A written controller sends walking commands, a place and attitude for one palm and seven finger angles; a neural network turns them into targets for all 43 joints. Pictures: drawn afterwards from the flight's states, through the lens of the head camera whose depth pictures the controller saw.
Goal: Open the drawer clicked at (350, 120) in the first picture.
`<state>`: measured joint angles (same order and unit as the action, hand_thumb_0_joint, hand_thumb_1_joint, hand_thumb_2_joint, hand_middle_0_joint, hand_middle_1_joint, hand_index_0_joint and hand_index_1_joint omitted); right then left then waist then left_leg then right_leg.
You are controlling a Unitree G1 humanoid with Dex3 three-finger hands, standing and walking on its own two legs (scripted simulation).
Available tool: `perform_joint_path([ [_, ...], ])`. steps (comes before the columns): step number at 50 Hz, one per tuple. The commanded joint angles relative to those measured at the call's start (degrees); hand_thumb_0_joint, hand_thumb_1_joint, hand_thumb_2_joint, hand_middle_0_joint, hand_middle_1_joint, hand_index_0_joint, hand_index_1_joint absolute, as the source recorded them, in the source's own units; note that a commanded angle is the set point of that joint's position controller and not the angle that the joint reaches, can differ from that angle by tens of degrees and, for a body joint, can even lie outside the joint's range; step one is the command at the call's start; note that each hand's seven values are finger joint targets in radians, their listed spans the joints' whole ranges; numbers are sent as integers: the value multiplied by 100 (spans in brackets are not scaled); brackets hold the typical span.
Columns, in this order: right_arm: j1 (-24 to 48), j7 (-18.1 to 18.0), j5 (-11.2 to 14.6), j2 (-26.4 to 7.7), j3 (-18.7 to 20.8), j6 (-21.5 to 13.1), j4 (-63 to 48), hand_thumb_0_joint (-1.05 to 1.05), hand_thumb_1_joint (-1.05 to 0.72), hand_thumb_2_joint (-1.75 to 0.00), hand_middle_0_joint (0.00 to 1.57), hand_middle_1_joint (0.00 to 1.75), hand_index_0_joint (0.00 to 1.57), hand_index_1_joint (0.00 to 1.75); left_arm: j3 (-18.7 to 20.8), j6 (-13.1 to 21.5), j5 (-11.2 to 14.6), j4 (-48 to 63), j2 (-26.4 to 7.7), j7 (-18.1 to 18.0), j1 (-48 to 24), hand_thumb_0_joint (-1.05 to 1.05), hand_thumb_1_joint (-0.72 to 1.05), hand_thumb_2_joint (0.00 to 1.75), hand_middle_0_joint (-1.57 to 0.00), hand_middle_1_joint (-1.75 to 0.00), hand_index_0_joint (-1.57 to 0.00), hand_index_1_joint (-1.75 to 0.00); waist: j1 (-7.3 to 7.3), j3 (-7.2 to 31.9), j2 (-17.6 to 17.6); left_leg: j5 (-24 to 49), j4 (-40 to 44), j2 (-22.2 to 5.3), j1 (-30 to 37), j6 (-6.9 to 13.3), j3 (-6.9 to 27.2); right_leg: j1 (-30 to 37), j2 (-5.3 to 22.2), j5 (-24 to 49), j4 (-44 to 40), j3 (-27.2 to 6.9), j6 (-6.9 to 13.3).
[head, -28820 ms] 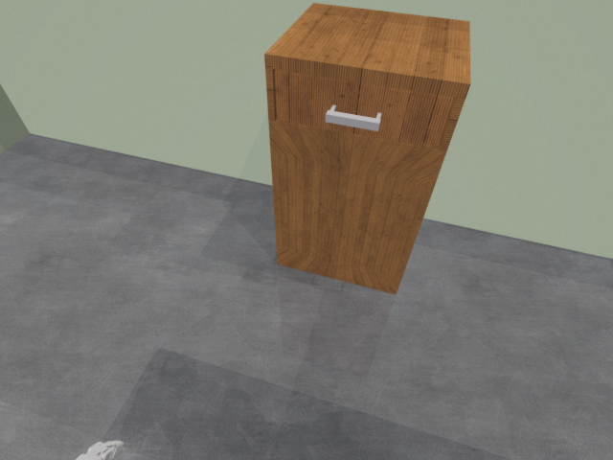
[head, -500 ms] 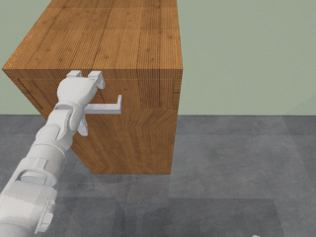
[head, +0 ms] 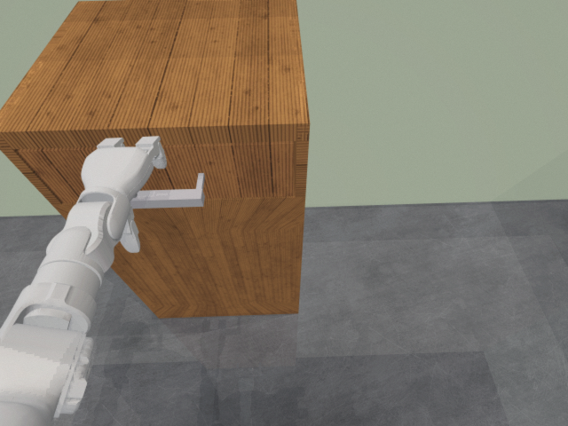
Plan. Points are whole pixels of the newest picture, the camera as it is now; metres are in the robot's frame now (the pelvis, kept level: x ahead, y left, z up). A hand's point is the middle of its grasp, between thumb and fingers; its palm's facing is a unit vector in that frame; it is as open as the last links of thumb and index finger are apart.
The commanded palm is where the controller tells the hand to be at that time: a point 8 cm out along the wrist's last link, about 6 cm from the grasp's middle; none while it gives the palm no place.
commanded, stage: re-aim the fingers above the handle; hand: left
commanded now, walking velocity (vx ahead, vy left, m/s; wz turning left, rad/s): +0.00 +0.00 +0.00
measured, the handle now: (165, 189) +0.50 +0.21 +0.00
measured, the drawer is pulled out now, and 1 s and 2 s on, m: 0.00 0.00 0.00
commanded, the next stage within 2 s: lower the fingers behind the handle in 1.34 s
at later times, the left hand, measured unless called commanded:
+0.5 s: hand (156, 191) +0.45 +0.20 +0.06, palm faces -0.03 -0.05 -1.00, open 13.8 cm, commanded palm +0.42 +0.22 +0.12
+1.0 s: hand (158, 190) +0.45 +0.20 +0.06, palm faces -0.02 -0.04 -1.00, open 13.8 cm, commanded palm +0.43 +0.22 +0.12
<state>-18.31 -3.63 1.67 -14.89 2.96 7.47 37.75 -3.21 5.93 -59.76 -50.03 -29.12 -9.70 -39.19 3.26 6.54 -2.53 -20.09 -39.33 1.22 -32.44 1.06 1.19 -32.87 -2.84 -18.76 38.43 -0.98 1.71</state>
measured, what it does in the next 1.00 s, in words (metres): stands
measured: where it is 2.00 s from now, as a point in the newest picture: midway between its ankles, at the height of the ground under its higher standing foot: outside the picture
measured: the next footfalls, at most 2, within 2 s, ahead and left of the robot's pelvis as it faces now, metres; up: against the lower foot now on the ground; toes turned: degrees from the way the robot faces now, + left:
none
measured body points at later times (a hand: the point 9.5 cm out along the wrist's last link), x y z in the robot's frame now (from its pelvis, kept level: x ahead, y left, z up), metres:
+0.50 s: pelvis +0.01 +0.01 +0.00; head +0.06 +0.00 +0.45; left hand +0.44 +0.20 +0.11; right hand +0.08 -0.25 -0.13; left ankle -0.02 +0.11 -0.72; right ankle -0.01 -0.10 -0.72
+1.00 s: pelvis +0.01 +0.01 +0.00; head +0.06 -0.01 +0.45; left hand +0.44 +0.20 +0.12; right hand +0.09 -0.26 -0.13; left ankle -0.02 +0.11 -0.72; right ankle -0.01 -0.10 -0.72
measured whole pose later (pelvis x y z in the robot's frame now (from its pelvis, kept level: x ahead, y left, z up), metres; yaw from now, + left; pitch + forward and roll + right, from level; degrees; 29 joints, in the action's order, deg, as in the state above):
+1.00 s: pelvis +0.01 +0.01 +0.00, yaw +0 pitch +12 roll +0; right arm -16.1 -2.8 1.1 -14.4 3.1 7.0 37.9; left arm -6.9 4.0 -60.0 -45.1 -23.7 -11.3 -38.3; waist 2.6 6.6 -2.3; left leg -20.6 -39.2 1.8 -30.6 1.5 1.2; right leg -31.0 -2.3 -19.5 38.3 -0.9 1.4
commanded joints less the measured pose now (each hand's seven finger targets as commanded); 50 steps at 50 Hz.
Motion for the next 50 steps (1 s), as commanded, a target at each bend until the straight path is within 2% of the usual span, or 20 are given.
perform_joint_path([
  [1, -269, -37, -31, -757, 297, -218, -472, 0, -90, -90, 20, 30, 20, 30, 471, 144, 7, 1454, -1473, -435, -2828, 0, -50, 30, -30, -120, -30, -120, 41, 2200, -253, 1886, 192, 119, 961, 175, -190, 995, 20, 1698, -329, 27, 63],
  [7, -351, 54, -35, -776, 321, -247, -371, 0, -90, -90, 20, 30, 20, 30, 248, -133, 65, 1101, -1068, -556, -2784, 0, -50, 30, -30, -120, -30, -120, 104, 2087, -50, 1964, 166, 82, 1057, 151, -144, 724, -29, 1567, -323, 148, 71],
  [9, -369, 68, -45, -802, 311, -229, -354, 0, -90, -90, 20, 30, 20, 30, 215, -258, 58, 1000, -1049, -539, -2904, 0, -50, 30, -30, -120, -30, -120, 137, 2124, 67, 2087, 161, 81, 1042, 163, -134, 789, -31, 1686, -322, 150, 75],
  [11, -348, 76, -52, -805, 307, -199, -396, 0, -90, -90, 20, 30, 20, 30, 468, -334, 19, 988, -1336, -530, -2687, 0, -50, 30, -30, -120, -30, -120, -7, 2318, -4, 2289, 147, 83, 1058, 162, -157, 1010, -24, 1933, -263, 127, 80],
  [13, -331, 87, -41, -778, 293, -176, -413, 0, -90, -90, 20, 30, 20, 30, 247, -401, 42, 965, -1047, -471, -2666, 0, -50, 30, -30, -120, -30, -120, 30, 2176, 97, 2241, 188, 80, 1024, 161, -168, 1003, -17, 1910, -308, 162, 69],
  [16, -264, 161, -42, -732, 330, -188, -482, 0, -90, -90, 20, 30, 20, 30, -267, -382, 161, 1332, -286, -378, -2555, 0, -50, 30, -30, -120, -30, -120, 101, 2146, 129, 2583, 162, 26, 1355, 162, -117, 868, -36, 1990, -331, 202, 69],
  [21, -163, 146, -54, -719, 272, -128, -527, 0, -90, -90, 20, 30, 20, 30, 143, -381, 53, 1361, -765, -407, -2463, 0, -50, 30, -30, -120, -30, -120, -35, 1963, 189, 2402, 249, 39, 1176, 141, -74, 945, -35, 1820, -301, 219, 102],
  [24, -74, 133, -79, -703, 244, -142, -514, 0, -90, -90, 20, 30, 20, 30, 356, -382, -62, 1445, -1016, -595, -2669, 0, -50, 30, -30, -120, -30, -120, -106, 1862, 25, 2291, 310, 46, 1091, 120, -90, 925, -34, 1658, -302, 220, 143],
  [26, -55, 128, -86, -664, 232, -160, -541, 0, -90, -90, 20, 30, 20, 30, 553, -436, -135, 1468, -1215, -734, -2613, 0, -50, 30, -30, -120, -30, -120, -212, 2105, -153, 2423, 296, 55, 1142, 95, -103, 1027, -41, 1734, -219, 217, 162],
  [29, -29, 99, -97, -683, 227, -158, -534, 0, -90, -90, 20, 30, 20, 30, 706, -568, -144, 1397, -1378, -818, -2532, 0, -50, 30, -30, -120, -30, -120, -229, 2305, 28, 2457, 317, 56, 1072, 86, -144, 1288, -30, 1868, -231, 199, 141],
  [30, -13, 114, -76, -659, 219, -171, -552, 0, -90, -90, 20, 30, 20, 30, 459, -646, -108, 1255, -1091, -793, -2444, 0, -50, 30, -30, -120, -30, -120, -175, 2177, 19, 2320, 340, 61, 1047, 99, -177, 1238, -29, 1831, -275, 191, 115],
  [32, -39, 117, -56, -704, 248, -190, -535, 0, -90, -90, 20, 30, 20, 30, 388, -725, -86, 1249, -1024, -712, -2382, 0, -50, 30, -30, -120, -30, -120, -138, 2140, 160, 2298, 356, 31, 1099, 113, -192, 1196, -27, 1824, -324, 201, 97],
  [34, -44, 120, -33, -722, 262, -182, -584, 0, -90, -90, 20, 30, 20, 30, 137, -778, 18, 1286, -730, -560, -2267, 0, -50, 30, -30, -120, -30, -120, -84, 2238, 196, 2478, 359, 34, 1248, 127, -182, 1294, -21, 1957, -371, 197, 96],
  [36, -65, 124, -13, -728, 288, -190, -561, 0, -90, -90, 20, 30, 20, 30, -219, -767, 101, 1343, -349, -387, -2330, 0, -50, 30, -30, -120, -30, -120, 48, 2026, 250, 2386, 347, 9, 1399, 148, -149, 1071, -24, 1847, -444, 207, 68],
  [39, -63, 85, -21, -747, 291, -191, -580, 0, -90, -90, 20, 30, 20, 30, -333, -621, 194, 1686, -318, -168, -2451, 0, -50, 30, -30, -120, -30, -120, 108, 2052, 321, 2384, 340, 38, 1472, 181, -122, 1172, 0, 1910, -501, 167, 64],
  [41, -79, 63, -24, -728, 287, -186, -546, 0, -90, -90, 20, 30, 20, 30, -226, -470, 174, 1751, -450, -114, -2472, 0, -50, 30, -30, -120, -30, -120, 80, 1888, 220, 2394, 328, 46, 1474, 175, -81, 1056, -3, 1902, -468, 180, 80],
  [42, -44, 63, -32, -692, 267, -193, -568, 0, -90, -90, 20, 30, 20, 30, -311, -418, 186, 1729, -325, -110, -2443, 0, -50, 30, -30, -120, -30, -120, 45, 1826, 161, 2293, 340, 75, 1412, 175, -103, 1045, 6, 1826, -490, 166, 73],
  [46, -25, 24, -48, -690, 236, -191, -470, 0, -90, -90, 20, 30, 20, 30, 400, -230, 18, 1636, -1179, -383, -2746, 0, -50, 30, -30, -120, -30, -120, -70, 1728, 78, 2022, 357, 101, 1071, 149, -106, 1073, 18, 1692, -401, 122, 121],
  [49, 17, 28, -84, -666, 216, -204, -484, 0, -90, -90, 20, 30, 20, 30, 722, -302, -63, 1526, -1460, -639, -2574, 0, -50, 30, -30, -120, -30, -120, -250, 2035, -147, 2170, 337, 144, 923, 105, -168, 1311, 14, 1835, -300, 114, 146],
  [50, 20, 29, -80, -652, 203, -204, -478, 0, -90, -90, 20, 30, 20, 30, 667, -375, -109, 1428, -1437, -707, -2614, 0, -50, 30, -30, -120, -30, -120, -201, 2060, -89, 2097, 330, 128, 865, 99, -182, 1277, 14, 1819, -277, 117, 120],
])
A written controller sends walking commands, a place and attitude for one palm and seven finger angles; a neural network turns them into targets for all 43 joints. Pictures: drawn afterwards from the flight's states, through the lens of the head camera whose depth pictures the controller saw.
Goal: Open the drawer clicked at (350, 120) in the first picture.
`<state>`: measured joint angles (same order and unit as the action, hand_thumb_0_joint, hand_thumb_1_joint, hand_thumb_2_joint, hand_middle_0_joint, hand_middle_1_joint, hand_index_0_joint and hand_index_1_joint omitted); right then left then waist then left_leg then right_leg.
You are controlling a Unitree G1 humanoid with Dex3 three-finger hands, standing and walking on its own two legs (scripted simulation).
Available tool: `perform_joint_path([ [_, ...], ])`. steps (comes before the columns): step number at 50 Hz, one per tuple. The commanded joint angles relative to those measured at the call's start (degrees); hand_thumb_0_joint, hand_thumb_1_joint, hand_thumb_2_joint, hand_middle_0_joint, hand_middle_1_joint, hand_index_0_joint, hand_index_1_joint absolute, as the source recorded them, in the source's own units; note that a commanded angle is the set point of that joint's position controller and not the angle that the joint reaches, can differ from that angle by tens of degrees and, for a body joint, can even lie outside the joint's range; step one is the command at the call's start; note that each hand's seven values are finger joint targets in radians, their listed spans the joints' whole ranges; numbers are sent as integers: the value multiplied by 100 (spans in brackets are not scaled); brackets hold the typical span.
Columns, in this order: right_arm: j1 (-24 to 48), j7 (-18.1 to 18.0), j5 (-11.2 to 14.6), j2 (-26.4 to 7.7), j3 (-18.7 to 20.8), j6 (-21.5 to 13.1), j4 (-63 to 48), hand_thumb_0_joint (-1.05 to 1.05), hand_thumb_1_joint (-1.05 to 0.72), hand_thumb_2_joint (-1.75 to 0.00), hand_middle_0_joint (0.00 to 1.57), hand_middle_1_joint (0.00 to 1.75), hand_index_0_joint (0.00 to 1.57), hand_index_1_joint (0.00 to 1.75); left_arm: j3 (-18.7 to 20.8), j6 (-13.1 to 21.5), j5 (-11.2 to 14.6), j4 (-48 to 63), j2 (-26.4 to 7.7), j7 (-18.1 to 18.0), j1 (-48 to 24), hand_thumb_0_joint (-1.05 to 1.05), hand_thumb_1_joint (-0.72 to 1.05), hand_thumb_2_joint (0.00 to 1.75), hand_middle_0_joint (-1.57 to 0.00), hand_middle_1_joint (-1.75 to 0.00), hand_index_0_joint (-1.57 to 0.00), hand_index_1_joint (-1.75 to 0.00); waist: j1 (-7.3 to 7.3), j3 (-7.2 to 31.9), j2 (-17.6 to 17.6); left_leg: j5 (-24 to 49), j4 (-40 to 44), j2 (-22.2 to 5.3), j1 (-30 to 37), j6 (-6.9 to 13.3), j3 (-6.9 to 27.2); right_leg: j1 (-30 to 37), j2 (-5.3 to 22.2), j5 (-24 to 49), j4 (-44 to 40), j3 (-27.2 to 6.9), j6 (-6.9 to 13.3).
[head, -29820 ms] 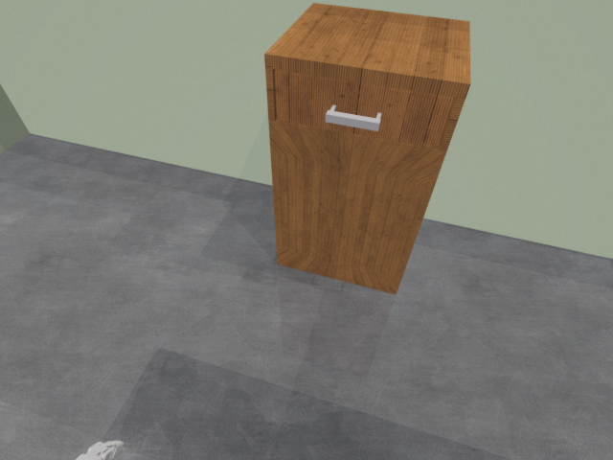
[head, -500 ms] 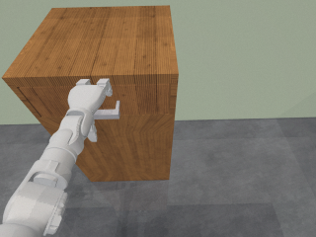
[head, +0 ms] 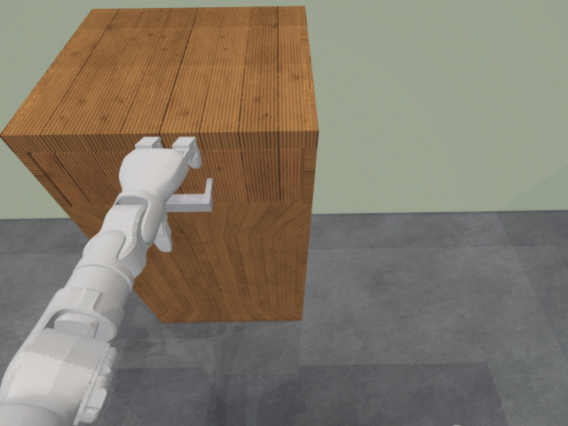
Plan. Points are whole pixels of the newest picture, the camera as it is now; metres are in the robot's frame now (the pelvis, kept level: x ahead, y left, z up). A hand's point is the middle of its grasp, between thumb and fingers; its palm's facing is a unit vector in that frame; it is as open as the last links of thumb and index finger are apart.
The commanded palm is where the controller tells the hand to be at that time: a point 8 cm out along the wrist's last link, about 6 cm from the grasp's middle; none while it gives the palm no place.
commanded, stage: re-aim the fingers above the handle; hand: left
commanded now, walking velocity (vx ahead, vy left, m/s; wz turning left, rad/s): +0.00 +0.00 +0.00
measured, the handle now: (174, 193) +0.49 +0.20 +0.00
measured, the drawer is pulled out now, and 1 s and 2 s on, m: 0.00 0.00 0.00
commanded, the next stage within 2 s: lower the fingers behind the handle in 0.34 s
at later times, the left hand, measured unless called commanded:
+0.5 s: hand (156, 203) +0.43 +0.21 +0.05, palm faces -0.07 -0.04 -1.00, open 13.8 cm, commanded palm +0.42 +0.22 +0.11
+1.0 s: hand (164, 204) +0.44 +0.20 +0.04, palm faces -0.08 +0.01 -1.00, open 13.7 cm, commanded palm +0.42 +0.21 +0.08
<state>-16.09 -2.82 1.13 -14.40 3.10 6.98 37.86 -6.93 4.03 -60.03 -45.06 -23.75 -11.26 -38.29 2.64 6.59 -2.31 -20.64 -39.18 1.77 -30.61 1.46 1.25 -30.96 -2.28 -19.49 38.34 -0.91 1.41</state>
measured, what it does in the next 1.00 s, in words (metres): stands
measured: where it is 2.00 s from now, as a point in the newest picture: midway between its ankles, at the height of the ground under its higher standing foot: outside the picture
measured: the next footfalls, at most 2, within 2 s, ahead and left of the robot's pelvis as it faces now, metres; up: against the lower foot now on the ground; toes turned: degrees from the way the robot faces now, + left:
none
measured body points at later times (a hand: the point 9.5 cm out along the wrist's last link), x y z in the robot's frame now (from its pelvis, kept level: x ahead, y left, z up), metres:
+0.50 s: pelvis +0.00 +0.00 +0.00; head +0.06 -0.01 +0.45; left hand +0.43 +0.21 +0.11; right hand +0.07 -0.28 -0.13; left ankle -0.02 +0.10 -0.72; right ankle -0.01 -0.11 -0.72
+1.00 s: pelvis -0.01 +0.00 -0.01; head +0.04 -0.01 +0.44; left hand +0.44 +0.20 +0.09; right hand +0.04 -0.26 -0.14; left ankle -0.02 +0.10 -0.72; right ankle -0.01 -0.11 -0.72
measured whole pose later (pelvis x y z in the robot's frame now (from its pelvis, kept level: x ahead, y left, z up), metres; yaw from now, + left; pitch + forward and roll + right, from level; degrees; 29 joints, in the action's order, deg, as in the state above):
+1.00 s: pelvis -0.01 +0.00 -0.01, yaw -1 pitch +14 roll +0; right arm -18.7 -2.3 1.2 -13.5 1.6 7.7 37.5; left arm -7.0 -1.8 -61.5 -57.7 -23.5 -14.0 -43.6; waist 4.3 8.3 -2.6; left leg -20.6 -41.8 1.3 -35.5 1.5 0.5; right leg -36.0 -2.7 -18.9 40.7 -1.4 1.3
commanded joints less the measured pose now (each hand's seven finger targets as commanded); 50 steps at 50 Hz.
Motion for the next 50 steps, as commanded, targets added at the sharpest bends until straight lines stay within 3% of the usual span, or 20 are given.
perform_joint_path([
  [1, -201, -47, -24, -705, 192, -163, -486, 0, -90, -90, 20, 30, 20, 30, 1069, -287, -73, 741, -1966, -594, -2547, 0, -50, 30, -30, -120, -30, -120, -165, 2016, -22, 2118, 320, 71, 614, 64, -222, 1128, -46, 1921, -284, 108, 142],
  [3, -248, -33, -14, -743, 190, -161, -485, 0, -90, -90, 20, 30, 20, 30, 880, -475, -64, 516, -1819, -560, -2497, 0, -50, 30, -30, -120, -30, -120, -108, 2088, 115, 2127, 319, 62, 572, 69, -274, 1199, -35, 2048, -307, 102, 105],
  [6, -286, -47, 0, -775, 210, -97, -527, 0, -90, -90, 20, 30, 20, 30, 1115, -564, -27, 582, -2115, -465, -2346, 0, -50, 30, -30, -120, -30, -120, -186, 2444, 248, 2369, 312, 58, 621, 85, -319, 1587, -13, 2470, -279, 57, 74],
  [11, -172, -130, 49, -810, 153, -55, -568, 0, -90, -90, 20, 30, 20, 30, 1059, -580, 96, 279, -2123, -218, -2009, 0, -50, 30, -30, -120, -30, -120, -120, 1816, 648, 1813, 452, 75, 265, 134, -372, 1693, 54, 2345, -507, -30, -22],
  [13, -181, -157, 66, -827, 161, -80, -603, 0, -90, -90, 20, 30, 20, 30, 826, -440, 97, 464, -1940, -73, -2216, 0, -50, 30, -30, -120, -30, -120, -18, 1769, 577, 1737, 466, 69, 369, 159, -357, 1558, 65, 2230, -556, -31, -26],
  [17, -274, -162, 41, -770, 260, -146, -612, 0, -90, -90, 20, 30, 20, 30, 410, 45, 154, 1142, -1450, 132, -2425, 0, -50, 30, -30, -120, -30, -120, 107, 2015, 74, 2040, 317, 67, 897, 182, -288, 1272, 31, 2282, -518, -49, 21],
  [19, -359, -148, 32, -742, 280, -183, -588, 0, -90, -90, 20, 30, 20, 30, 171, 245, 278, 1345, -1129, 184, -2547, 0, -50, 30, -30, -120, -30, -120, 226, 1978, 103, 2132, 270, 69, 1043, 184, -221, 1105, 9, 2202, -527, -2, 41],
  [22, -415, -123, 30, -745, 299, -202, -473, 0, -90, -90, 20, 30, 20, 30, 371, 396, 260, 1356, -1322, 30, -2747, 0, -50, 30, -30, -120, -30, -120, 190, 1876, -48, 2025, 207, 70, 1051, 150, -147, 745, -20, 1855, -457, 40, 74],
  [24, -448, -97, 4, -792, 299, -182, -398, 0, -90, -90, 20, 30, 20, 30, 810, 399, 165, 1234, -1780, -184, -2740, 0, -50, 30, -30, -120, -30, -120, 62, 1985, -92, 2206, 167, 79, 903, 109, -108, 746, -37, 1905, -305, 76, 126],
  [25, -446, -56, -3, -732, 294, -190, -410, 0, -90, -90, 20, 30, 20, 30, 607, 356, 146, 1162, -1473, -291, -2703, 0, -50, 30, -30, -120, -30, -120, 71, 2048, -118, 2249, 124, 95, 894, 101, -126, 692, -53, 1937, -254, 103, 122],
  [27, -432, -2, -17, -742, 285, -202, -364, 0, -90, -90, 20, 30, 20, 30, 672, 198, 57, 856, -1438, -529, -2630, 0, -50, 30, -30, -120, -30, -120, 29, 1913, -168, 2167, 100, 73, 702, 55, -141, 468, -74, 1771, -172, 166, 149],
  [28, -455, 23, -25, -754, 283, -191, -339, 0, -90, -90, 20, 30, 20, 30, 776, 62, -8, 602, -1521, -635, -2577, 0, -50, 30, -30, -120, -30, -120, 27, 1861, -24, 2098, 100, 59, 615, 47, -128, 415, -91, 1676, -148, 197, 159],
  [30, -464, 61, -52, -769, 286, -184, -371, 0, -90, -90, 20, 30, 20, 30, 902, -145, -97, 518, -1646, -776, -2515, 0, -50, 30, -30, -120, -30, -120, -80, 2225, -9, 2259, 72, 60, 557, 45, -181, 659, -87, 1886, -65, 182, 155],
  [33, -480, 91, -57, -770, 295, -156, -415, 0, -90, -90, 20, 30, 20, 30, 737, -445, -153, 430, -1475, -832, -2538, 0, -50, 30, -30, -120, -30, -120, -35, 2472, -1, 2419, 28, 35, 609, 51, -231, 784, -86, 2138, -49, 170, 134],
  [34, -506, 88, -65, -793, 297, -124, -404, 0, -90, -90, 20, 30, 20, 30, 799, -542, -166, 223, -1503, -823, -2411, 0, -50, 30, -30, -120, -30, -120, -28, 2500, 241, 2466, 18, 34, 526, 61, -211, 881, -96, 2195, -36, 183, 127],
  [38, -466, 58, -3, -809, 213, -63, -420, 0, -90, -90, 20, 30, 20, 30, 521, -863, -186, -265, -1351, -729, -2505, 0, -50, 30, -30, -120, -30, -120, 113, 1786, 450, 1721, 192, 23, 264, 93, -236, 625, -81, 1613, -262, 181, 80],
  [40, -492, 24, -1, -820, 196, -64, -430, 0, -90, -90, 20, 30, 20, 30, 434, -882, -176, -336, -1321, -662, -2760, 0, -50, 30, -30, -120, -30, -120, 183, 1718, 390, 1601, 212, 29, 261, 123, -233, 580, -66, 1502, -304, 156, 77],
  [46, -569, -35, 0, -807, 154, -45, -505, 0, -90, -90, 20, 30, 20, 30, 447, -720, -184, -680, -1318, -413, -2252, 0, -50, 30, -30, -120, -30, -120, 108, 1628, 498, 1397, 191, 27, 86, 133, -243, 602, -52, 1401, -297, 112, 81],
  [49, -598, -20, 2, -803, 168, -104, -555, 0, -90, -90, 20, 30, 20, 30, 257, -528, -115, -579, -1058, -330, -2362, 0, -50, 30, -30, -120, -30, -120, 181, 1412, 409, 1174, 165, 32, 8, 138, -235, 386, -50, 1143, -329, 113, 86],
  [50, -624, -38, 2, -815, 177, -131, -586, 0, -90, -90, 20, 30, 20, 30, 407, -393, -92, -433, -1257, -336, -2453, 0, -50, 30, -30, -120, -30, -120, 175, 1513, 448, 1039, 132, 26, -44, 151, -220, 389, -44, 1020, -297, 78, 68],
])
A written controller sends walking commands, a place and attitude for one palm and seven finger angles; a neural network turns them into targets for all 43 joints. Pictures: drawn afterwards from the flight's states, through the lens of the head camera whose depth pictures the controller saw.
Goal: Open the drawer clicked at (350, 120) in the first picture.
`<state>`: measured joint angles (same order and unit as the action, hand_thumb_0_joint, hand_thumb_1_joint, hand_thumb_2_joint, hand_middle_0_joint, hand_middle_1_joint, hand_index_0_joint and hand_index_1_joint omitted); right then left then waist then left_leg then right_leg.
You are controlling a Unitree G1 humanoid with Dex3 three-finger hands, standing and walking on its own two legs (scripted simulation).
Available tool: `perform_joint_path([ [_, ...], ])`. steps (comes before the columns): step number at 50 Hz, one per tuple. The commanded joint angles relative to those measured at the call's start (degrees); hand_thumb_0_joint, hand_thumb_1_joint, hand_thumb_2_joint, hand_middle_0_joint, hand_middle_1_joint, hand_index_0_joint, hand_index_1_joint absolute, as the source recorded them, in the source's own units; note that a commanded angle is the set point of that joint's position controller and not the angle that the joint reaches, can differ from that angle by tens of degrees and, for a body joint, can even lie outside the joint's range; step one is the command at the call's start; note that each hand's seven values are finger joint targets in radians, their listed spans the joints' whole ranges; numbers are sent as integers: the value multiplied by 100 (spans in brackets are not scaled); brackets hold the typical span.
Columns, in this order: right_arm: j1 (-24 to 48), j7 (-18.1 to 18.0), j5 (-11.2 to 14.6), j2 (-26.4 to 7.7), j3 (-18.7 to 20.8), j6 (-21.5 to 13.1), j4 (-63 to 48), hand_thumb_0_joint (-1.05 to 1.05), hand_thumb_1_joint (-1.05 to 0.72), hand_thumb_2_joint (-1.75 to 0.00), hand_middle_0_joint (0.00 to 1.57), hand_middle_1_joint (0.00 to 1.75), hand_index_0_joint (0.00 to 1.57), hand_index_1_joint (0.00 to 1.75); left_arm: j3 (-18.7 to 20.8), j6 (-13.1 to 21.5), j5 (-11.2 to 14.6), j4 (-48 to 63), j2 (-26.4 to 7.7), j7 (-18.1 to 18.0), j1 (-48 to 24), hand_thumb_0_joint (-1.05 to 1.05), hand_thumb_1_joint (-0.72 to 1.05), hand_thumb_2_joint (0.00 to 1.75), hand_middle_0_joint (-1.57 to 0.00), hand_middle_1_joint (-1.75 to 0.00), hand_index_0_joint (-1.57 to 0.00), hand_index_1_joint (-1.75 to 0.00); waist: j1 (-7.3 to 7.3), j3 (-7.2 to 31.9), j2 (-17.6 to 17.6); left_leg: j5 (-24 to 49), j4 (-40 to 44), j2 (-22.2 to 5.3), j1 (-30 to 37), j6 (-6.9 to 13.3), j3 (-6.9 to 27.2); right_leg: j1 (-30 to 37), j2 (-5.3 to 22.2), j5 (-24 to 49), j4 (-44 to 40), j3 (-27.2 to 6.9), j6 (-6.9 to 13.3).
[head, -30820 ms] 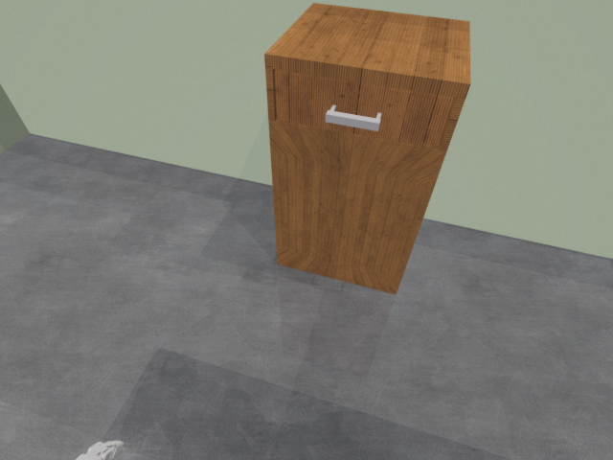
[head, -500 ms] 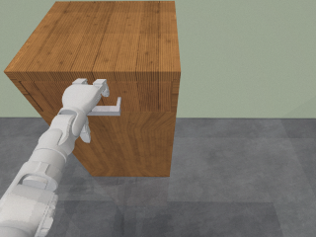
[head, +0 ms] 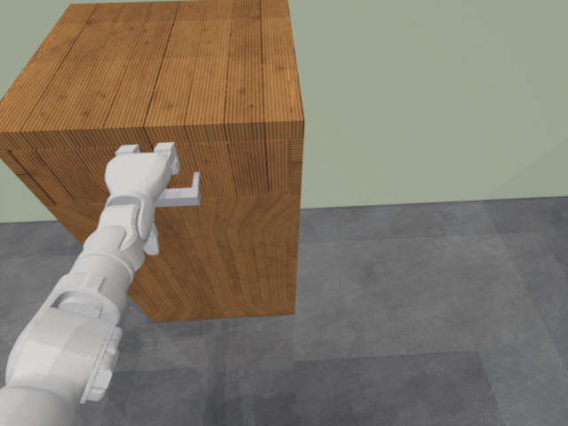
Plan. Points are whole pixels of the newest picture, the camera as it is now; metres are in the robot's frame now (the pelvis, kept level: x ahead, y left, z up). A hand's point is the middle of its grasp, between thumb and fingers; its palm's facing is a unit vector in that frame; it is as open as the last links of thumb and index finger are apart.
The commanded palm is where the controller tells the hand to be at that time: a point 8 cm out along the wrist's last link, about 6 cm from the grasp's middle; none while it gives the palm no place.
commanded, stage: lower the fingers behind the handle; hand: left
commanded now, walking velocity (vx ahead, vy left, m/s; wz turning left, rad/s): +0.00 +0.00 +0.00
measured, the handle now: (161, 188) +0.50 +0.21 +0.01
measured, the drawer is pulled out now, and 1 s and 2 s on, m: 0.00 0.00 0.00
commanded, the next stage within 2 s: close the thumb around the handle in 1.04 s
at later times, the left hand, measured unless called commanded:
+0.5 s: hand (150, 206) +0.46 +0.22 +0.02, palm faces -0.03 +0.00 -1.00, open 13.7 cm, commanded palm +0.44 +0.21 +0.05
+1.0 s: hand (156, 215) +0.46 +0.22 -0.01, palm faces -0.01 -0.01 -1.00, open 13.7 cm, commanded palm +0.44 +0.21 +0.04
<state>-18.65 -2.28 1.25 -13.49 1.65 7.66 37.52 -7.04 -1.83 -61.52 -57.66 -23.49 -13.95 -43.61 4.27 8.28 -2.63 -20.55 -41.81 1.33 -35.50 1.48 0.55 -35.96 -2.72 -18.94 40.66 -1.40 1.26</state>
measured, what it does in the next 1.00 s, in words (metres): stands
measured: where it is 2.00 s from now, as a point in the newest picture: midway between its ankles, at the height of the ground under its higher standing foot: outside the picture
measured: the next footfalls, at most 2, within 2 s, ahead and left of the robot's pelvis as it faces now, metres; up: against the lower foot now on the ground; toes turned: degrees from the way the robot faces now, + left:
none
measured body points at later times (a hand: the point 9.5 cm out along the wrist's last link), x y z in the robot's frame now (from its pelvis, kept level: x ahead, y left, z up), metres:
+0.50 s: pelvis +0.00 +0.00 -0.01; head +0.07 +0.00 +0.43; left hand +0.45 +0.21 +0.07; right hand +0.04 -0.26 -0.15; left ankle -0.01 +0.10 -0.71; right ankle +0.00 -0.11 -0.71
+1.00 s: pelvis +0.00 +0.01 -0.02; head +0.09 +0.01 +0.42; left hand +0.45 +0.21 +0.04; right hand +0.03 -0.26 -0.16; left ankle -0.01 +0.10 -0.71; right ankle +0.00 -0.11 -0.71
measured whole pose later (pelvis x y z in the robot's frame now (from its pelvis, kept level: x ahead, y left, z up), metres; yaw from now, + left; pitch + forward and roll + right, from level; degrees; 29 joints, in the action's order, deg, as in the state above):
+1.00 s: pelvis +0.00 +0.01 -0.02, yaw +0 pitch +20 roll -2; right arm -18.7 -0.5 -0.5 -13.2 3.4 5.4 40.8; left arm -4.9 -2.0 -63.0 -58.0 -22.2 -23.3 -42.9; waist 4.7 9.9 -3.1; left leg -24.7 -52.4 1.2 -47.8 1.9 1.3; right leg -47.2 -3.0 -22.5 49.4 -0.2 0.8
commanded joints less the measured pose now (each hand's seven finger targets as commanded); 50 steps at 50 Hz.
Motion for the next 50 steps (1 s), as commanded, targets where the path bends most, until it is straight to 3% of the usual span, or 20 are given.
perform_joint_path([
  [1, -366, -110, -14, -902, 338, -235, -573, 0, -90, -90, 20, 30, 20, 30, 449, 350, 65, 1041, -1343, -78, -2076, 0, -50, 30, -30, -120, -30, -120, 35, 1465, 381, 1036, 339, 76, 446, 161, -130, 877, 7, 978, -480, 85, 89],
  [4, -410, -160, -70, -847, 420, -349, -536, 0, -90, -90, 20, 30, 20, 30, 736, 872, 52, 1806, -1613, -261, -2482, 0, -50, 30, -30, -120, -30, -120, 27, 2035, 152, 1259, 127, 87, 557, 175, -91, 914, 8, 1157, -291, 33, 103],
  [7, -454, -140, -143, -796, 509, -453, -360, 0, -90, -90, 20, 30, 20, 30, 816, 1172, -114, 2155, -1545, -670, -2535, 0, -50, 30, -30, -120, -30, -120, 19, 2551, -268, 1671, -181, 65, 784, 120, -32, 453, -41, 1306, 32, 84, 140],
  [8, -460, -113, -159, -792, 520, -477, -272, 0, -90, -90, 20, 30, 20, 30, 791, 1134, -159, 2017, -1476, -823, -2477, 0, -50, 30, -30, -120, -30, -120, 32, 2538, -432, 1686, -259, 58, 774, 95, -34, 260, -54, 1253, 100, 116, 149],
  [11, -557, 0, -182, -848, 533, -510, -106, 0, -90, -90, 20, 30, 20, 30, 780, 804, -186, 1469, -1322, -1160, -2290, 0, -50, 30, -30, -120, -30, -120, 98, 2299, -254, 1657, -353, 37, 535, 68, -5, -54, -108, 1141, 188, 230, 153],
  [13, -628, 65, -179, -902, 518, -478, -54, 0, -90, -90, 20, 30, 20, 30, 874, 452, -184, 1202, -1489, -1273, -2292, 0, -50, 30, -30, -120, -30, -120, 69, 2363, -201, 1700, -324, 49, 443, 64, -30, 76, -118, 1247, 181, 252, 149],
  [16, -698, 114, -139, -922, 511, -402, -51, 0, -90, -90, 20, 30, 20, 30, 586, -6, -131, 867, -1249, -1150, -2345, 0, -50, 30, -30, -120, -30, -120, 145, 2481, -136, 1822, -291, 46, 544, 80, -81, 270, -131, 1497, 103, 238, 116],
  [19, -727, 61, -115, -964, 483, -323, -82, 0, -90, -90, 20, 30, 20, 30, 605, -157, -50, 706, -1359, -878, -2323, 0, -50, 30, -30, -120, -30, -120, 178, 2482, 211, 1904, -216, 49, 520, 118, -57, 576, -112, 1706, 7, 218, 92],
  [21, -710, 45, -85, -945, 441, -271, -94, 0, -90, -90, 20, 30, 20, 30, 369, -244, -74, 461, -1133, -723, -2225, 0, -50, 30, -30, -120, -30, -120, 232, 2082, 264, 1724, -142, 36, 455, 128, -56, 439, -106, 1540, -65, 242, 82],
  [23, -663, 26, -83, -943, 410, -268, -159, 0, -90, -90, 20, 30, 20, 30, 371, -186, -48, 380, -1103, -586, -1973, 0, -50, 30, -30, -120, -30, -120, 180, 1797, 354, 1489, -82, 43, 336, 152, -75, 439, -91, 1366, -160, 223, 81],
  [27, -616, -26, -80, -935, 357, -264, -277, 0, -90, -90, 20, 30, 20, 30, 196, 80, -49, 258, -932, -339, -1795, 0, -50, 30, -30, -120, -30, -120, 237, 1358, 523, 1072, -97, 48, 71, 169, -43, 179, -71, 986, -170, 222, 84],
  [28, -609, -19, -90, -929, 358, -279, -301, 0, -90, -90, 20, 30, 20, 30, 179, 172, -50, 326, -906, -319, -1773, 0, -50, 30, -30, -120, -30, -120, 219, 1319, 376, 1037, -111, 51, 69, 170, -54, 106, -72, 937, -152, 214, 95],
  [32, -603, -27, -141, -826, 423, -372, -382, 0, -90, -90, 20, 30, 20, 30, 319, 764, -55, 1047, -884, -402, -1950, 0, -50, 30, -30, -120, -30, -120, 128, 1891, 57, 1207, -396, 34, 183, 150, -1, -127, -75, 921, 176, 188, 140],
  [35, -608, -11, -234, -810, 510, -456, -307, 0, -90, -90, 20, 30, 20, 30, 775, 1079, -152, 1793, -1314, -819, -2318, 0, -50, 30, -30, -120, -30, -120, 30, 2783, -405, 1756, -648, -13, 612, 95, 72, -272, -97, 1146, 511, 202, 165],
  [37, -648, 43, -245, -792, 512, -468, -217, 0, -90, -90, 20, 30, 20, 30, 690, 872, -244, 1289, -1069, -1043, -1876, 0, -50, 30, -30, -120, -30, -120, 41, 2535, -185, 1834, -726, -12, 379, 60, 67, -430, -128, 1167, 562, 295, 159],
  [40, -710, 151, -226, -872, 523, -462, -76, 0, -90, -90, 20, 30, 20, 30, 554, 469, -295, 1040, -962, -1327, -2260, 0, -50, 30, -30, -120, -30, -120, 178, 2263, -169, 1699, -697, -41, 277, 31, 111, -726, -151, 950, 543, 365, 154],
  [42, -739, 172, -221, -914, 530, -440, -72, 0, -90, -90, 20, 30, 20, 30, 645, 232, -274, 1193, -1153, -1402, -2557, 0, -50, 30, -30, -120, -30, -120, 177, 2604, -168, 1814, -661, -24, 476, 52, 96, -470, -159, 1116, 493, 339, 147],
  [44, -722, 144, -225, -925, 549, -401, -78, 0, -90, -90, 20, 30, 20, 30, 656, 103, -189, 1433, -1200, -1357, -2771, 0, -50, 30, -30, -120, -30, -120, 208, 3027, -275, 2181, -671, -19, 792, 52, 111, -229, -156, 1447, 486, 314, 138],
  [45, -753, 142, -204, -904, 536, -369, -47, 0, -90, -90, 20, 30, 20, 30, 627, -25, -193, 1192, -1178, -1308, -2546, 0, -50, 30, -30, -120, -30, -120, 171, 3021, -307, 2245, -622, -21, 874, 41, 81, -158, -156, 1480, 439, 325, 125],
  [50, -719, 32, -137, -930, 414, -293, -82, 0, -90, -90, 20, 30, 20, 30, 563, -199, -85, 724, -1329, -904, -2454, 0, -50, 30, -30, -120, -30, -120, 251, 2306, 141, 1708, -350, 8, 394, 131, 23, 202, -122, 1402, 143, 261, 84],
])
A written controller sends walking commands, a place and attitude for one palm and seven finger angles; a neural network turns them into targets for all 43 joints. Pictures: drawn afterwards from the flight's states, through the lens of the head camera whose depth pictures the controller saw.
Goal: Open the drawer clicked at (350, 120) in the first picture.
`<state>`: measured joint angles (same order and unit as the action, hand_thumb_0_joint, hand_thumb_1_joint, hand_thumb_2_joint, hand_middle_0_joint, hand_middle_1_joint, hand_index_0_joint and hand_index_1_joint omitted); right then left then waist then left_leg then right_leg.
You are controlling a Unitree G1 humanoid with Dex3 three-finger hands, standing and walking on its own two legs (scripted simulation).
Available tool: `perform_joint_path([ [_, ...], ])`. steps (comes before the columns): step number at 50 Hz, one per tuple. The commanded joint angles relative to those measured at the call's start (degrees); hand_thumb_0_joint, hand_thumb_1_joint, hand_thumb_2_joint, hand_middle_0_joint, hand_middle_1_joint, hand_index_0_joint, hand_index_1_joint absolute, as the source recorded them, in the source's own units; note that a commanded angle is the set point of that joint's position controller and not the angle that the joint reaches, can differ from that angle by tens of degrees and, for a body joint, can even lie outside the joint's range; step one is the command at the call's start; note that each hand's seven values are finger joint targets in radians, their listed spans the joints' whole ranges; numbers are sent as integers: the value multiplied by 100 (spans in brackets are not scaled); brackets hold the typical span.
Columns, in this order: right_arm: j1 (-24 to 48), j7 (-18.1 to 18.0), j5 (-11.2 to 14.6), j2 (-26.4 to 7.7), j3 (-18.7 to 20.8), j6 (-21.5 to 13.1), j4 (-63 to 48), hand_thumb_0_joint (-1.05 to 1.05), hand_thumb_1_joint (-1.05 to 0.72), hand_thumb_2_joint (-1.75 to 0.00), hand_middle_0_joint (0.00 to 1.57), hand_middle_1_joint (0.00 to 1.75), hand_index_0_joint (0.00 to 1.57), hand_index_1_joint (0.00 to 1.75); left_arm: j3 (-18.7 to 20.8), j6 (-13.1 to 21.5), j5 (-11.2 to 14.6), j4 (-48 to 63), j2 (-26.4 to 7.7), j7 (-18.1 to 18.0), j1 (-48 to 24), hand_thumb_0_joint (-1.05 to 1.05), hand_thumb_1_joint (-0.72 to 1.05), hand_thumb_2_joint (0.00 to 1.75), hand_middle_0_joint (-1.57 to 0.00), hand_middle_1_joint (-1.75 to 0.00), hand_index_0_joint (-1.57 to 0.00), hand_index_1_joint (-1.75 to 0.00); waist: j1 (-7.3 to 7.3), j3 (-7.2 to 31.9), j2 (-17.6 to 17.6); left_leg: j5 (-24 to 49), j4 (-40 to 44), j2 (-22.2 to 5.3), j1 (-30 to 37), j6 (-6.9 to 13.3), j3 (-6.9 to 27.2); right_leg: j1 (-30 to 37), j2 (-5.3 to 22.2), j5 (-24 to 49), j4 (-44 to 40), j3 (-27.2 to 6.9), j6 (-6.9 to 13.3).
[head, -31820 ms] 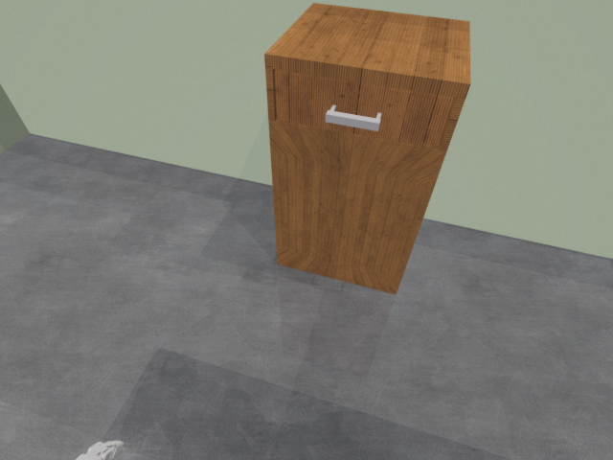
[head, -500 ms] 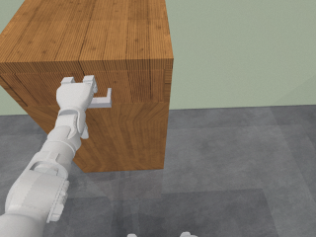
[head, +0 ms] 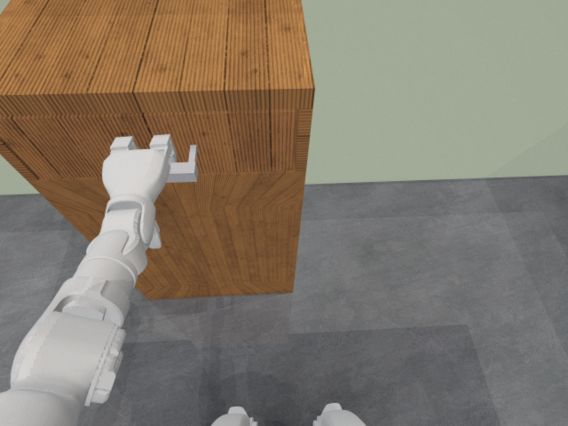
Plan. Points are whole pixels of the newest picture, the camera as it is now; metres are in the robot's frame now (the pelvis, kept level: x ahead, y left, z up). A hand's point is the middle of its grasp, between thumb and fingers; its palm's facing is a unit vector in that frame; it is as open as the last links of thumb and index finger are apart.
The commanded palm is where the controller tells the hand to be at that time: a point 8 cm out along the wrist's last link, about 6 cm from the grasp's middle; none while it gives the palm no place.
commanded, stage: lower the fingers behind the handle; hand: left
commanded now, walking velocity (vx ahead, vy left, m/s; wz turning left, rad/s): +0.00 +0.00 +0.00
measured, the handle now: (154, 162) +0.51 +0.20 +0.03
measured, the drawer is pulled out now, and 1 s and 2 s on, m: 0.00 0.00 0.06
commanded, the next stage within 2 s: close the thumb around the handle in 0.04 s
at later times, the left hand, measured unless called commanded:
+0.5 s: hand (150, 196) +0.46 +0.21 +0.01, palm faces -0.01 -0.02 -1.00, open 10.2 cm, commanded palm +0.44 +0.20 +0.07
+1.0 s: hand (151, 196) +0.46 +0.20 +0.01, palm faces -0.02 -0.03 -1.00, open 5.4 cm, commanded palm +0.43 +0.20 +0.07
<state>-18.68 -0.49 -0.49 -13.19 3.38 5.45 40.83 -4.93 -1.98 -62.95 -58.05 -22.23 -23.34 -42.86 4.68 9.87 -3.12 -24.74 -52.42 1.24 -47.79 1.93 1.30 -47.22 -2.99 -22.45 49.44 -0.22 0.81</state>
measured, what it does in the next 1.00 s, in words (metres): stands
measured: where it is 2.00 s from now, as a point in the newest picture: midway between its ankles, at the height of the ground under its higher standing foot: outside the picture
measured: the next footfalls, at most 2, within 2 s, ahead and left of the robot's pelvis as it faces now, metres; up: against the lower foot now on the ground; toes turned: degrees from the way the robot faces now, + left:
none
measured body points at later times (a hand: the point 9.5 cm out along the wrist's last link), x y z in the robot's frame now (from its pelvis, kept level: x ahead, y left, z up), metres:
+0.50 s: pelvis +0.01 +0.00 +0.00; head +0.10 +0.00 +0.44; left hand +0.45 +0.21 +0.06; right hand +0.04 -0.27 -0.13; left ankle -0.01 +0.10 -0.69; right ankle +0.00 -0.12 -0.69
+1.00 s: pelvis +0.01 +0.00 +0.00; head +0.10 -0.01 +0.45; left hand +0.45 +0.20 +0.06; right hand +0.06 -0.27 -0.13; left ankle -0.01 +0.10 -0.69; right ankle +0.00 -0.12 -0.69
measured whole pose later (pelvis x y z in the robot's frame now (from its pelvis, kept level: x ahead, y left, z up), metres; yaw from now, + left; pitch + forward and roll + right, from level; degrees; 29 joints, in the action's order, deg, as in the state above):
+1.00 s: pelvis +0.01 +0.00 +0.00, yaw +0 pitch +20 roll -1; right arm -18.7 -0.6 -0.7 -13.8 4.3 5.7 39.8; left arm -4.0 2.4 -63.7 -53.6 -22.6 -22.6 -37.5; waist 3.8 10.2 -2.8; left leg -25.3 -50.6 1.0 -45.1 1.7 0.9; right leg -44.9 -3.2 -23.0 48.1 -0.7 1.1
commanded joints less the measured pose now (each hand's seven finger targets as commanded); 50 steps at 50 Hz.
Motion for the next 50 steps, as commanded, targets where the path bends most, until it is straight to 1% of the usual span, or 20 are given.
perform_joint_path([
  [1, -700, -160, 47, -958, 227, -64, -428, 0, -90, -90, 20, 30, 20, 30, 319, -172, 97, 592, -1375, 119, -2317, 0, -50, 30, -30, -120, -30, -120, 189, 1948, 265, 1961, 749, 38, 1501, 102, -77, 1381, -92, 1680, -798, 125, 129],
  [2, -684, -181, 56, -960, 199, -69, -452, 0, -90, -90, 20, 30, 20, 30, 319, -117, 91, 569, -1430, 180, -2303, 0, -50, 30, -30, -120, -30, -120, 186, 1771, 308, 1827, 796, 42, 1386, 110, -76, 1377, -77, 1588, -841, 119, 126],
  [4, -650, -212, 50, -952, 201, -72, -499, 0, -90, -90, 20, 30, 20, 30, 426, 63, 121, 634, -1535, 284, -2191, 0, -50, 30, -30, -120, -30, -120, 133, 1761, 267, 1818, 800, 56, 1362, 125, -109, 1497, -57, 1648, -865, 73, 141],
  [7, -663, -236, 55, -922, 195, -107, -580, 0, -90, -90, 20, 30, 20, 30, 256, 324, 104, 716, -1351, 358, -2152, 0, -50, 30, -30, -120, -30, -120, 172, 1594, 262, 1619, 799, 53, 1289, 127, -113, 1310, -54, 1442, -871, 70, 134],
  [8, -667, -232, 63, -917, 203, -114, -587, 0, -90, -90, 20, 30, 20, 30, 314, 397, 92, 706, -1395, 355, -2028, 0, -44, 32, -30, -121, -30, -121, 127, 1561, 216, 1552, 793, 55, 1272, 118, -109, 1254, -58, 1337, -868, 70, 149],
  [13, -697, -193, -9, -872, 307, -190, -579, 0, -90, -90, 20, 30, 20, 30, 499, 790, 25, 1366, -1418, 138, -2081, 0, -16, 44, -32, -124, -32, -124, 17, 2364, -215, 2255, 533, 10, 1713, 65, -83, 1118, -86, 1743, -548, 88, 192],
  [14, -702, -176, -29, -871, 326, -196, -551, 0, -90, -90, 20, 30, 20, 30, 449, 817, 33, 1479, -1333, 89, -2196, 0, -11, 47, -33, -124, -33, -124, 51, 2469, -223, 2451, 472, -2, 1800, 45, -35, 1047, -90, 1811, -472, 124, 202],
  [15, -719, -150, -37, -864, 347, -204, -522, 0, -90, -90, 20, 30, 20, 30, 418, 787, 31, 1357, -1214, 14, -2012, 0, -5, 49, -33, -125, -33, -125, 53, 2446, -179, 2432, 447, -10, 1808, 43, -56, 982, -101, 1774, -485, 142, 180],
  [19, -700, -88, -66, -925, 368, -181, -440, 0, -90, -90, 20, 30, 20, 30, 609, 575, -23, 1479, -1414, -238, -2143, 0, 17, 59, -35, -127, -35, -127, 24, 2575, -177, 2702, 395, -13, 1776, 22, -55, 1041, -107, 2025, -404, 154, 186],
  [22, -689, -36, -46, -912, 381, -153, -417, 0, -90, -90, 20, 30, 20, 30, 386, 335, -25, 1485, -1119, -309, -2107, 0, 34, 66, -36, -129, -36, -129, 59, 2543, -200, 2931, 433, -41, 2003, 2, -56, 1029, -126, 2110, -457, 205, 169],
  [27, -642, -88, 18, -937, 320, -94, -440, 0, -90, -90, 20, 30, 20, 30, 372, 44, 18, 1101, -1283, -152, -2176, 0, 62, 78, -38, -132, -38, -132, 149, 2152, 202, 2290, 649, 18, 1695, 71, -100, 1334, -105, 1936, -707, 134, 132],
  [29, -634, -125, 16, -941, 301, -96, -454, 0, -90, -90, 20, 30, 20, 30, 447, 97, 34, 1232, -1433, -62, -2332, 0, 73, 83, -39, -133, -39, -133, 95, 2268, 16, 2391, 704, 19, 1778, 67, -77, 1429, -84, 1987, -690, 126, 166],
  [32, -599, -143, 6, -899, 285, -87, -520, 0, -90, -90, 20, 30, 20, 30, 439, 217, 52, 1223, -1360, 67, -1958, 0, 90, 90, -40, -135, -40, -135, 18, 2266, -4, 2525, 695, 17, 1832, 73, -130, 1539, -80, 2153, -712, 98, 151],
  [37, -544, -128, -8, -872, 297, -78, -601, 0, -90, -90, 20, 30, 20, 30, 521, 468, 40, 1350, -1318, 121, -1414, 0, 90, 90, -40, -135, -40, -135, -100, 2198, 101, 2682, 663, 4, 1756, 65, -149, 1597, -85, 2305, -669, 95, 159],
  [40, -533, -105, -8, -859, 314, -101, -631, 0, -90, -90, 20, 30, 20, 30, 400, 589, 46, 1587, -1140, 45, -1639, 0, 90, 90, -40, -135, -40, -135, -20, 2094, 21, 2629, 652, 1, 1763, 62, -128, 1436, -86, 2195, -655, 113, 164],
  [41, -541, -105, -7, -866, 338, -106, -587, 0, -90, -90, 20, 30, 20, 30, 580, 609, 27, 1576, -1331, -18, -1585, 0, 90, 90, -40, -135, -40, -135, -61, 2160, 52, 2656, 618, -1, 1770, 65, -135, 1460, -91, 2226, -622, 95, 171],
  [47, -579, -64, -21, -884, 355, -113, -512, 0, -90, -90, 20, 30, 20, 30, 465, 385, -36, 1437, -1207, -196, -1771, 0, 90, 90, -40, -135, -40, -135, 13, 2221, -58, 2742, 561, -2, 1813, 36, -132, 1300, -102, 2216, -568, 136, 165],
  [48, -594, -64, -19, -889, 365, -103, -507, 0, -90, -90, 20, 30, 20, 30, 521, 338, -55, 1435, -1265, -208, -1698, 0, 90, 90, -40, -135, -40, -135, -22, 2321, 45, 2785, 557, 0, 1825, 37, -119, 1369, -106, 2263, -547, 139, 171],
  [49, -562, -57, -29, -887, 361, -98, -527, 0, -90, -90, 20, 30, 20, 30, 504, 311, -14, 1497, -1226, -201, -1693, 0, 90, 90, -40, -135, -40, -135, -51, 2379, -125, 2936, 565, 6, 1902, 32, -124, 1404, -104, 2352, -550, 133, 182],
  [50, -571, -53, -15, -877, 369, -83, -535, 0, -90, -90, 20, 30, 20, 30, 502, 271, -13, 1466, -1188, -199, -1478, 0, 90, 90, -40, -135, -40, -135, -78, 2482, 11, 2948, 572, 0, 1956, 37, -137, 1504, -103, 2389, -561, 132, 165],
])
